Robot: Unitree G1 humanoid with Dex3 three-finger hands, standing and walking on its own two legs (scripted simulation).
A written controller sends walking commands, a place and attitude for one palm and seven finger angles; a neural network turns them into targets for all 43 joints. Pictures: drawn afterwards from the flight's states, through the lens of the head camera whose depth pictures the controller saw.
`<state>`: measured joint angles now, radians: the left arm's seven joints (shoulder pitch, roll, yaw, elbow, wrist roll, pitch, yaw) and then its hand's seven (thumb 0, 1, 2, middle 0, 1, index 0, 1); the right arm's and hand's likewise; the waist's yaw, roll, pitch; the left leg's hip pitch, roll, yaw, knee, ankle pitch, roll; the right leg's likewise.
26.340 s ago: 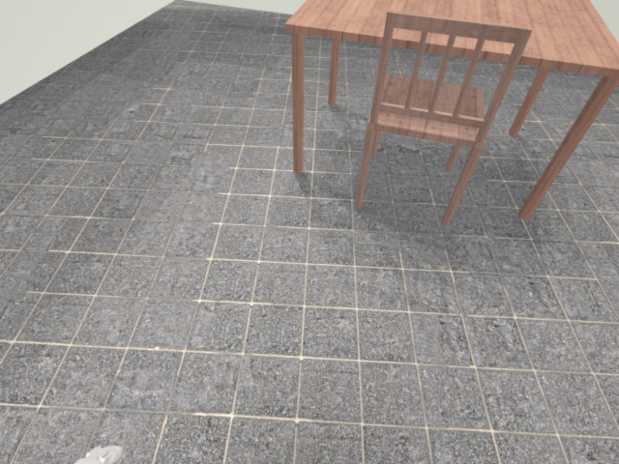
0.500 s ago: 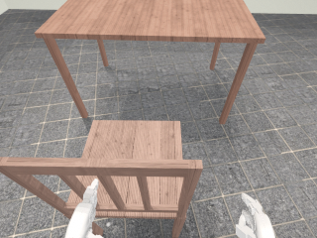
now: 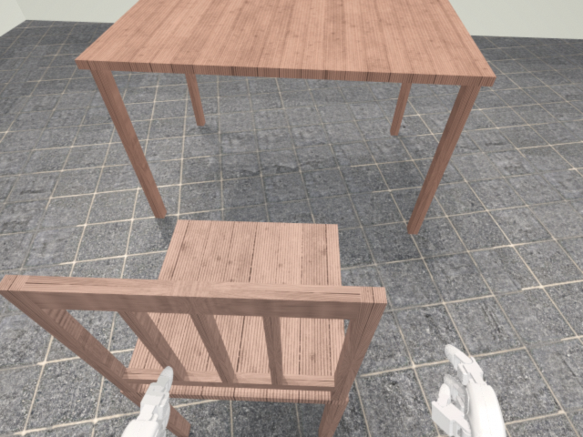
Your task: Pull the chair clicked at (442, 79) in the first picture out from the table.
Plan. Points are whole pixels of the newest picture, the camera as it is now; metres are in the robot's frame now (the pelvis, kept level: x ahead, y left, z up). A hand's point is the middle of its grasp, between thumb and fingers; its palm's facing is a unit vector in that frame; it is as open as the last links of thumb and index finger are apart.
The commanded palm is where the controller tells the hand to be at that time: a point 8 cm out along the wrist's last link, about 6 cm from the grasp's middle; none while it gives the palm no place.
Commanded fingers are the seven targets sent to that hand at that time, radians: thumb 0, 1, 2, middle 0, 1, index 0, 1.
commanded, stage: draw the hand back to the body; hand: left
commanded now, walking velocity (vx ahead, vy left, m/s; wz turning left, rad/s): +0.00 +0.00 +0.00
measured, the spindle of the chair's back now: (216, 348) +0.26 +0.13 -0.04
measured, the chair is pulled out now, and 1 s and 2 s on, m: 0.65 0.65 0.65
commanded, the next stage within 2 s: step back with the hand held close in 1.58 s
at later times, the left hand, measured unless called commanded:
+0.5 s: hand (128, 419) +0.14 +0.17 +0.10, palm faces +0.04 -0.99 -0.10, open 17.4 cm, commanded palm +0.10 +0.23 +0.11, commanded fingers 0.00 -0.33 0.31 -0.03 -0.05 -0.03 -0.05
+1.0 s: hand (33, 335) +0.18 +0.24 +0.18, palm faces +0.38 -0.82 -0.44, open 12.2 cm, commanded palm +0.14 +0.28 +0.20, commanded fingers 0.00 0.57 0.74 -0.16 -0.23 -0.16 -0.23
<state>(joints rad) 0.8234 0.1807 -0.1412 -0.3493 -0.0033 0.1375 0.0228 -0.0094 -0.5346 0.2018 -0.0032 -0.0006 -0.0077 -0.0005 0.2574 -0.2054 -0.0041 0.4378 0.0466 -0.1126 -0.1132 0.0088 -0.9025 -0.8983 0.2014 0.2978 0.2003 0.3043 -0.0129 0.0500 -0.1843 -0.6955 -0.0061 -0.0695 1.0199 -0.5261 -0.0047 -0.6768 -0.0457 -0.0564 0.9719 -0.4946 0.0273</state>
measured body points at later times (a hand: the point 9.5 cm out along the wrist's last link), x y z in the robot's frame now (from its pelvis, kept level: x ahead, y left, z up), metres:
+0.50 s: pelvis -0.02 +0.00 -0.01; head +0.00 -0.01 +0.44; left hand +0.13 +0.22 +0.11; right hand +0.18 -0.22 -0.08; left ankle -0.01 +0.12 -0.68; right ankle -0.01 -0.14 -0.68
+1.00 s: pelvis +0.01 +0.00 +0.06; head -0.01 -0.03 +0.50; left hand +0.16 +0.28 +0.21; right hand +0.20 -0.22 -0.02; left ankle -0.01 +0.12 -0.68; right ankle -0.01 -0.14 -0.68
